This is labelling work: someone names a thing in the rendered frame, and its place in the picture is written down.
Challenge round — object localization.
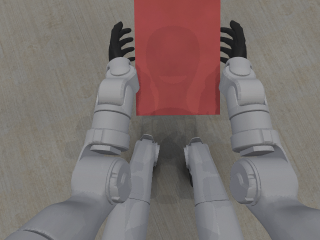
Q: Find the left robot forearm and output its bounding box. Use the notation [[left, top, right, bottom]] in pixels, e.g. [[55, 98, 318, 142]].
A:
[[71, 57, 140, 189]]

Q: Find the right robot foot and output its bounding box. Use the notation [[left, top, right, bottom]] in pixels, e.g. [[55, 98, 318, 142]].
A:
[[188, 169, 193, 187]]

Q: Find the carton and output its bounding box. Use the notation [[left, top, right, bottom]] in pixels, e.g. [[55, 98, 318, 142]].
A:
[[134, 0, 221, 116]]

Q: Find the robot left thigh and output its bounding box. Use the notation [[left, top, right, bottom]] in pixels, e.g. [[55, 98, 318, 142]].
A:
[[101, 139, 160, 240]]

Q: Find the robot left upper arm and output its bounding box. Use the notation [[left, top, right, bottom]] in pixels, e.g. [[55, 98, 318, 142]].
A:
[[4, 155, 132, 240]]

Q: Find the robot right upper arm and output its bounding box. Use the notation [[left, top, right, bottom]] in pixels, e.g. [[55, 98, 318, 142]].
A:
[[229, 157, 320, 240]]

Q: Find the right robot forearm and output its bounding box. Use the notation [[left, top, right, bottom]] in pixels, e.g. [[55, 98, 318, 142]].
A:
[[218, 57, 299, 191]]

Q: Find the left robot hand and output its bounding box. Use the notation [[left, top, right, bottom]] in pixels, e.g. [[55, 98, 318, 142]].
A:
[[108, 21, 135, 62]]

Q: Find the right robot hand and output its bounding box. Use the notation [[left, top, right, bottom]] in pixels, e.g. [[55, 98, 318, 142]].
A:
[[220, 20, 247, 64]]

